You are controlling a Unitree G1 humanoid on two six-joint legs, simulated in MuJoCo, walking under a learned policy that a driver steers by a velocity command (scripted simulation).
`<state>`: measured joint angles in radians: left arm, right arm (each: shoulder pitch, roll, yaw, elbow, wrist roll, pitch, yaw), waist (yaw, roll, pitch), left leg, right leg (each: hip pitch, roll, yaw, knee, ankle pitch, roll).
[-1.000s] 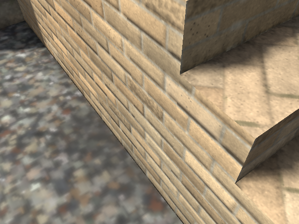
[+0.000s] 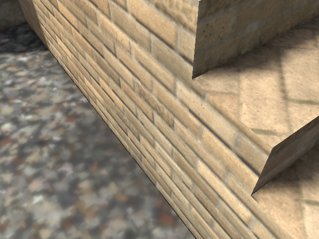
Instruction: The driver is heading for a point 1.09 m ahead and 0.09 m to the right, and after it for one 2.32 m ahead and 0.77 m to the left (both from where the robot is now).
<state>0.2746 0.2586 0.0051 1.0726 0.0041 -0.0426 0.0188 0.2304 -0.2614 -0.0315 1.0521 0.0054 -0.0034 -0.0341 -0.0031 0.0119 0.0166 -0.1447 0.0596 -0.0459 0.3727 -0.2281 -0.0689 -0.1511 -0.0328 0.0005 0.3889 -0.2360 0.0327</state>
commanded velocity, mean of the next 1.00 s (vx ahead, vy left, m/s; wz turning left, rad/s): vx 0.00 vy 0.00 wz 0.00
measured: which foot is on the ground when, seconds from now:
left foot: down 0.00-1.00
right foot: down 0.00-1.00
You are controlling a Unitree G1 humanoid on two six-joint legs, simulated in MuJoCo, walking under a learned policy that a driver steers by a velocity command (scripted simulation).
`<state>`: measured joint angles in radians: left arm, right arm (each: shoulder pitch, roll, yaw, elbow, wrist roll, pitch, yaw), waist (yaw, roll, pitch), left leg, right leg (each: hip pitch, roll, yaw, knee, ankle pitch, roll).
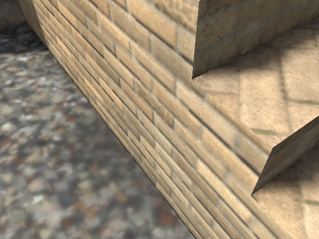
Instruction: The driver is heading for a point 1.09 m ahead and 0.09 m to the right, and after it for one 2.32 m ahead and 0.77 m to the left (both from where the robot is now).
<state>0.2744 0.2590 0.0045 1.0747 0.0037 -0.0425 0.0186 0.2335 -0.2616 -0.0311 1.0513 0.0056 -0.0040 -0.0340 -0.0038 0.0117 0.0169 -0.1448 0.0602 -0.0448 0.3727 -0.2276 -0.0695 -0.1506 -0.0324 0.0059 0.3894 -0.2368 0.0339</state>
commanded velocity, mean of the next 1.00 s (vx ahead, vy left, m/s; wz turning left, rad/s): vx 0.00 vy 0.00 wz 0.00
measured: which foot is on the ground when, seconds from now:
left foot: down 0.00-1.00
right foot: down 0.00-1.00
